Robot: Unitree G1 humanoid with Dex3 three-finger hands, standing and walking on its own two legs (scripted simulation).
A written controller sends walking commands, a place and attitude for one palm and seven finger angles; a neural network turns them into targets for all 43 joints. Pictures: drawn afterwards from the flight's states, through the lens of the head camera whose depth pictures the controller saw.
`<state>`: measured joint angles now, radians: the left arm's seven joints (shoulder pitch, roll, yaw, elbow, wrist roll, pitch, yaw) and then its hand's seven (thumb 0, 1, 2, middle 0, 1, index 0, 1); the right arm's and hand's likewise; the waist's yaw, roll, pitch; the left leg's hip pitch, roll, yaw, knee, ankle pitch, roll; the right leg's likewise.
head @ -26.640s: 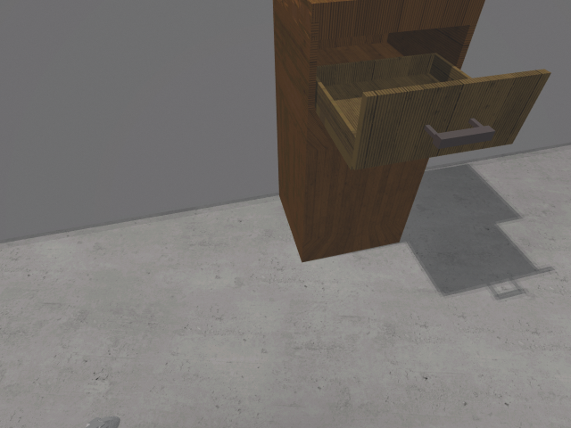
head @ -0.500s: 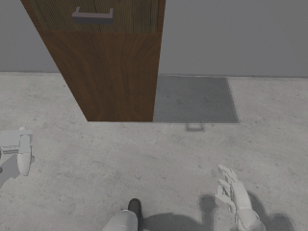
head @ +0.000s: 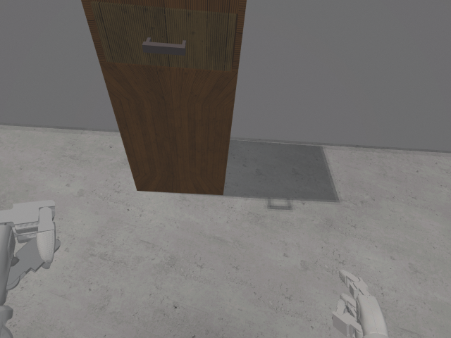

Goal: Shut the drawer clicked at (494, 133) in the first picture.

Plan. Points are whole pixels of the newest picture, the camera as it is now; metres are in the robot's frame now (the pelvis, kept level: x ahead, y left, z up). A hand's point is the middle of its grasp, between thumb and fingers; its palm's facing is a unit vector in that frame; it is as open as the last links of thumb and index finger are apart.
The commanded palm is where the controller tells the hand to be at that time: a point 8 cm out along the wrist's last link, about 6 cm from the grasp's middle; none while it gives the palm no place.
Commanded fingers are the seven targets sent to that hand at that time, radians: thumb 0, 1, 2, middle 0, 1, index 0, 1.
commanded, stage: stop stepping back and stand still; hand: left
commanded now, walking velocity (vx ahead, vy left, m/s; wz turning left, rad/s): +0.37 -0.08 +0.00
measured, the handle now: (165, 45) +0.89 +0.22 +0.07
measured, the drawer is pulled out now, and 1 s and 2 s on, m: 0.00 0.00 0.00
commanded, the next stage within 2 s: let the arm hang, fingers relaxed in 0.74 s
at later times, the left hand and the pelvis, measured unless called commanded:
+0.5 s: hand out of the picture +0.10 +0.27 +0.20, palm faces +0.38 -0.82 -0.42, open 3.3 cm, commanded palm +0.03 +0.31 +0.18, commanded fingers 0.00 0.90 0.90 -1.40 -1.60 -1.40 -1.60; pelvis -0.09 +0.03 -0.01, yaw +0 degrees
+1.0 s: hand out of the picture +0.10 +0.25 -0.04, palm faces +0.11 -0.93 -0.35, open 3.1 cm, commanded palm none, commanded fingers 0.00 0.90 0.90 -1.04 -1.21 -1.04 -1.21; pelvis -0.12 +0.04 -0.02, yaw +1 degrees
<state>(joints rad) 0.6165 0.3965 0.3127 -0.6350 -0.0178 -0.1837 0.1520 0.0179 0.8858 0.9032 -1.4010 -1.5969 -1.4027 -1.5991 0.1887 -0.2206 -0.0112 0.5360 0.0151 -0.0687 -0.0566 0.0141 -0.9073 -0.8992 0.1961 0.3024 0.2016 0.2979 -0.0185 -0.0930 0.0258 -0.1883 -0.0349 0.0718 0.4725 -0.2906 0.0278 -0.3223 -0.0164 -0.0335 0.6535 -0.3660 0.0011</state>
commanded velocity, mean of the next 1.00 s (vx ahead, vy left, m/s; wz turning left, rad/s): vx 0.14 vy -0.04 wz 0.00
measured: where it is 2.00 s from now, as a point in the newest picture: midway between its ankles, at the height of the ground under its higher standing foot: outside the picture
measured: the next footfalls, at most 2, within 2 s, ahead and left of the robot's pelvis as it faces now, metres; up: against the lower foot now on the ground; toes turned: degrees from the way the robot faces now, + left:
left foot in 0.40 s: +0.01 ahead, +0.14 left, +0.00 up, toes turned +2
right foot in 0.72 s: -0.10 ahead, -0.10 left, +0.00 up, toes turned -6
